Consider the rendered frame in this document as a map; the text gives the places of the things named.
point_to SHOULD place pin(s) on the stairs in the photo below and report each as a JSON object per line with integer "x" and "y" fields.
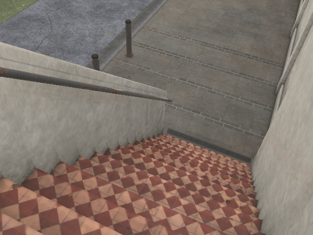
{"x": 159, "y": 186}

